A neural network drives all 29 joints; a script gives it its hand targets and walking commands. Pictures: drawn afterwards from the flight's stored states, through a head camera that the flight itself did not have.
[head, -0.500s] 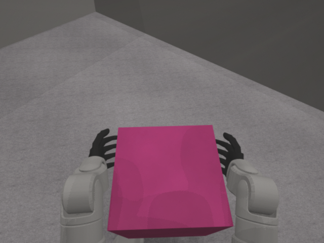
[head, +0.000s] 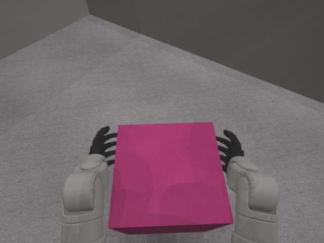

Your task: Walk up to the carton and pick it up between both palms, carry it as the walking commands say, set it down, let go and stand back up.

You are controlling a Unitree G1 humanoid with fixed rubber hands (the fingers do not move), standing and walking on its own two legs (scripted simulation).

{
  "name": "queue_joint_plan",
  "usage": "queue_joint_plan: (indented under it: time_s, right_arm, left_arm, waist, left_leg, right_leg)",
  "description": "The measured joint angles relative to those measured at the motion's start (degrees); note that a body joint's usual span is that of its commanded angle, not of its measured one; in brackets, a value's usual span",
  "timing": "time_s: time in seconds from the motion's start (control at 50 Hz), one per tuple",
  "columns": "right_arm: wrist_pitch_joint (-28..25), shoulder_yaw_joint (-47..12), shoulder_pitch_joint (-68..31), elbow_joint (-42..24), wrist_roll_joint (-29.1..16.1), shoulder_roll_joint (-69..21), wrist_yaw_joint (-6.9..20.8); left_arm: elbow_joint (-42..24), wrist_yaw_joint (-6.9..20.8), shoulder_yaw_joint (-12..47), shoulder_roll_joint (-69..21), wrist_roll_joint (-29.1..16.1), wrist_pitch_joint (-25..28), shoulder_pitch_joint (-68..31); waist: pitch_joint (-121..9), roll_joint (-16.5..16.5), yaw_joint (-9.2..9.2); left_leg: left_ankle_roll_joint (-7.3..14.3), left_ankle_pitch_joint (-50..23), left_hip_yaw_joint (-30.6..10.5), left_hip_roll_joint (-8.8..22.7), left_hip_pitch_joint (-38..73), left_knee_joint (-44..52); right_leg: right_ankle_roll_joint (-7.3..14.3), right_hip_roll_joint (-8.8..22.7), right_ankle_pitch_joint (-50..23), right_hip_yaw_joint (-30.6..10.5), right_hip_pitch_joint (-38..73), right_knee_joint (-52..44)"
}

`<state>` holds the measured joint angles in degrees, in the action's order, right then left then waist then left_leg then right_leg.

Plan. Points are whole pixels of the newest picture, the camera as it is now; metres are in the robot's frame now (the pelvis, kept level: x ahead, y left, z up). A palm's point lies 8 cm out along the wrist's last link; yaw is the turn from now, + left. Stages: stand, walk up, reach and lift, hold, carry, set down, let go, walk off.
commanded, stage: carry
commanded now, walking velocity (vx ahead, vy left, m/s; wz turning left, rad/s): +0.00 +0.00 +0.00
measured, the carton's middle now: (166, 184) +0.27 +0.00 -0.01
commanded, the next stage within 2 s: hold in 1.58 s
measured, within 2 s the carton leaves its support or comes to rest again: neither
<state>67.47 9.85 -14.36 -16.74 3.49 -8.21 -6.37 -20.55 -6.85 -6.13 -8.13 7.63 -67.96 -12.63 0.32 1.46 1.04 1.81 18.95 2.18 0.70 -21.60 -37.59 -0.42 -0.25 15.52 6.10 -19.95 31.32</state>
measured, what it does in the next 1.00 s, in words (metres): shifts its weight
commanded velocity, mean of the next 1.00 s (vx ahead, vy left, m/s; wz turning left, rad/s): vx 0.00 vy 0.00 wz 0.00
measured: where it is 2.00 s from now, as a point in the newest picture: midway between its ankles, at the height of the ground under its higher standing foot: outside the picture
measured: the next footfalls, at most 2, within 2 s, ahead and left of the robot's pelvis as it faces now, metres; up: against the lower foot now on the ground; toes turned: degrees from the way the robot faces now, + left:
none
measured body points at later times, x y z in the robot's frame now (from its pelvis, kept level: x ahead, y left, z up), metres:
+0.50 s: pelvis -0.01 -0.03 -0.01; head -0.02 -0.04 +0.44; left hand +0.28 +0.12 +0.10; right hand +0.28 -0.18 +0.08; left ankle -0.02 +0.09 -0.73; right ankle -0.01 -0.11 -0.73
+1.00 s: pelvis -0.04 -0.03 -0.01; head -0.08 -0.04 +0.44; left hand +0.24 +0.12 +0.08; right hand +0.24 -0.19 +0.07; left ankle -0.02 +0.09 -0.73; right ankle -0.01 -0.11 -0.73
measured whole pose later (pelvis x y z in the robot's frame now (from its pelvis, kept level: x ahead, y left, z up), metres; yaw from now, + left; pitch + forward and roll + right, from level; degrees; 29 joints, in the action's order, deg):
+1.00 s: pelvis -0.04 -0.03 -0.01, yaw +0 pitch -1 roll +0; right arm 69.4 9.8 -11.6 -13.0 5.8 -7.9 -7.3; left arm -9.8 -5.4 -6.1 -8.2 7.6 -66.6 -12.6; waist -6.0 1.4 1.0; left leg 0.2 18.2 2.2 0.7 -18.7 -37.6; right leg 3.0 0.0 17.0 6.2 -20.0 37.4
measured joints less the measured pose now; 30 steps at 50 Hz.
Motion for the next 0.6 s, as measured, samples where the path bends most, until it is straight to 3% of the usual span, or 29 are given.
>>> queue_joint_plan:
  time_s: [0.22, 0.6]
  right_arm:
    - [0.27, 0.00, 0.48, -0.20, 0.00, -0.09, -0.06]
    - [2.32, 0.00, 2.03, -0.15, 0.07, 0.08, -1.17]
  left_arm:
    - [0.00, 0.08, 0.00, -0.04, 0.00, -0.59, 0.00]
    - [3.48, 1.01, 0.00, -0.06, -0.01, -1.14, 0.05]
  waist:
    - [-0.79, 0.00, 0.00]
    - [-6.28, -0.01, 0.00]
  left_leg:
    - [-0.71, 2.80, 0.00, 0.00, 2.37, 0.00]
    - [-1.61, 1.47, 0.01, 0.00, 3.16, 0.00]
  right_leg:
    - [2.19, 0.11, 4.13, 0.00, 0.00, 4.81]
    - [3.12, 0.24, 3.89, 0.05, -0.01, 6.56]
